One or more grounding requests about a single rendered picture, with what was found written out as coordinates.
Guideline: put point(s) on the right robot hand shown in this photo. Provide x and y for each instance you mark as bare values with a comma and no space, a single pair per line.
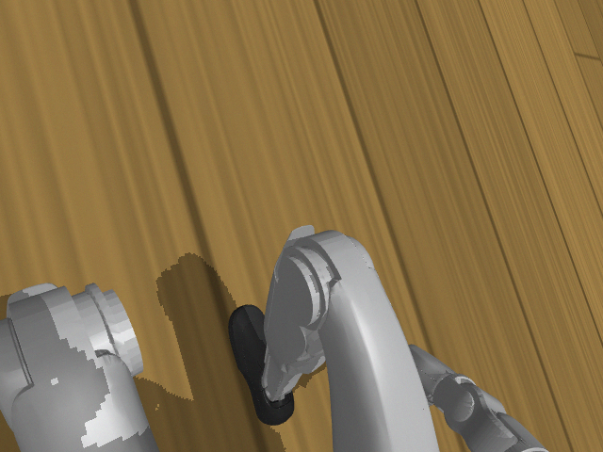
430,370

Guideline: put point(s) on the right robot arm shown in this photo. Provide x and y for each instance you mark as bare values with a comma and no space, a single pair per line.
480,418

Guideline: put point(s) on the right robot foot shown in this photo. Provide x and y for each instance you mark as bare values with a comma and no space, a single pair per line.
246,333

